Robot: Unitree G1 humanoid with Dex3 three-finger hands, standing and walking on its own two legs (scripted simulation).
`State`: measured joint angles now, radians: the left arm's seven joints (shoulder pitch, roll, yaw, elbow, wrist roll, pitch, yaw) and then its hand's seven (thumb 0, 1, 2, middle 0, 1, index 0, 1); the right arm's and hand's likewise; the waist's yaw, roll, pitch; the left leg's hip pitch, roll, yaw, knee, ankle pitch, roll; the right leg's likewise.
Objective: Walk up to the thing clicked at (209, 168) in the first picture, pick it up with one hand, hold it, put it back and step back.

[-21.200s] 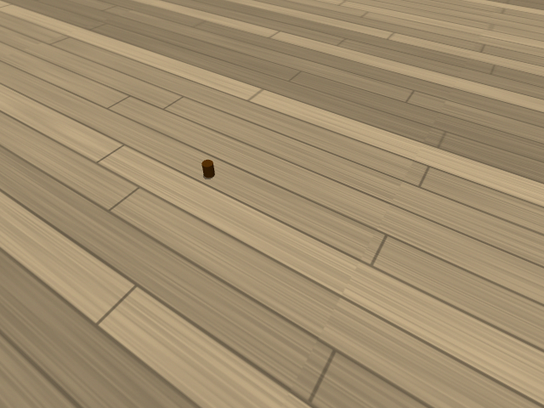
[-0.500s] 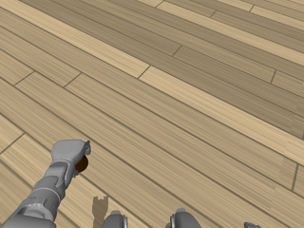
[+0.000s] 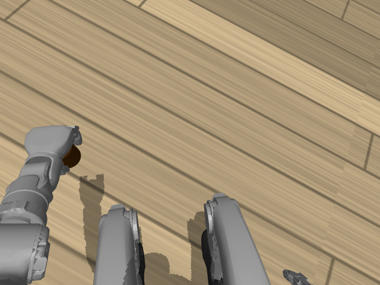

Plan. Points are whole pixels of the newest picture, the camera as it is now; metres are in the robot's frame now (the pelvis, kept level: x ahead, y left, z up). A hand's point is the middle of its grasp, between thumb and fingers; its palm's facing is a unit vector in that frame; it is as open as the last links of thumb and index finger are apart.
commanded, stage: crouch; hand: left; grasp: from above
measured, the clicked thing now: (62, 152) +0.44 +0.26 -0.17
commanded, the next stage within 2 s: lower in 0.96 s
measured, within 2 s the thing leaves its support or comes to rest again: neither
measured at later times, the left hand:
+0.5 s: hand (71, 157) +0.45 +0.27 -0.25, palm faces -0.46 -0.04 -0.89, open 8.4 cm
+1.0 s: hand (76, 157) +0.47 +0.27 -0.30, palm faces -0.45 -0.04 -0.89, open 8.4 cm
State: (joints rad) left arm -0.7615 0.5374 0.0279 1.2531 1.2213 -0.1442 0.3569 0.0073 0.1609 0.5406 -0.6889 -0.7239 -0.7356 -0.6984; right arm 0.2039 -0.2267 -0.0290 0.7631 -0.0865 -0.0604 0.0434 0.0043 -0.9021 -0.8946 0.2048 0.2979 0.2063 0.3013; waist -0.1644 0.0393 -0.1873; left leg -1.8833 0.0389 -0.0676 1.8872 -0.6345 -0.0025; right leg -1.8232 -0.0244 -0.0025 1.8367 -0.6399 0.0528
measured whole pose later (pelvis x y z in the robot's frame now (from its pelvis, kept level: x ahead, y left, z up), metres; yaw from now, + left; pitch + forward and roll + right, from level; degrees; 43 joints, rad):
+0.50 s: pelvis -0.01 -0.01 -0.09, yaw -2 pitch +36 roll -6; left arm -0.91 0.68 0.11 1.36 1.26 -0.19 0.34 0.01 0.15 0.55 -0.70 -0.71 -0.75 -0.68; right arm 0.16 -0.27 -0.01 0.76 -0.12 -0.06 0.12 0.00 -0.92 -0.90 0.20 0.30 0.20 0.30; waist -0.21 0.00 -0.10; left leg -2.16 0.04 -0.12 2.20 -0.68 -0.02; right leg -2.09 0.00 -0.02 2.14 -0.68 0.05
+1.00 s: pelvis -0.01 +0.00 -0.14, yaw -4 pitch +34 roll -8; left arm -0.99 0.76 0.12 1.47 1.29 -0.22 0.37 0.01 0.15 0.54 -0.70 -0.71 -0.75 -0.68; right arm 0.16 -0.26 0.05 0.76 -0.15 -0.06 0.14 0.00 -0.92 -0.90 0.20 0.30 0.20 0.30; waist -0.24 -0.01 -0.05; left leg -2.29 0.03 -0.15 2.36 -0.68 -0.02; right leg -2.20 0.01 -0.03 2.28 -0.68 0.06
